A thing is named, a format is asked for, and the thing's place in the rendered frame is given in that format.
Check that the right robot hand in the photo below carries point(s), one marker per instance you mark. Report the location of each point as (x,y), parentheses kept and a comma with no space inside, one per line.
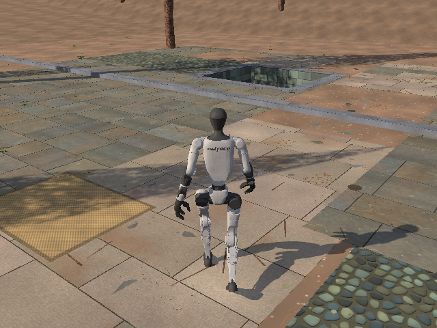
(252,186)

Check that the robot right upper arm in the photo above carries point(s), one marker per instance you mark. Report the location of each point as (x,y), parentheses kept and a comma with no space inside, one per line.
(243,154)

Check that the robot right shin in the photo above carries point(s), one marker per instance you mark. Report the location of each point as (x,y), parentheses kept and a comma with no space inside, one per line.
(232,256)

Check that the left robot forearm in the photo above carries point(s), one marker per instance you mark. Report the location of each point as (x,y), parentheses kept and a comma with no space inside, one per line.
(185,183)

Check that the robot left upper arm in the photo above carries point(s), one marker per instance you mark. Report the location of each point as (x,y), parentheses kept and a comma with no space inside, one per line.
(196,145)

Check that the robot right thigh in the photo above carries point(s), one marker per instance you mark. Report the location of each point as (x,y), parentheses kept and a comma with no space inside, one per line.
(233,212)

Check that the right robot forearm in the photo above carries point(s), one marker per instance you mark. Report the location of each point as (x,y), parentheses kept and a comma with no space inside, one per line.
(250,177)

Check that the left robot hand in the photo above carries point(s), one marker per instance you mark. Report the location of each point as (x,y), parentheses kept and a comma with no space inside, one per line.
(178,209)

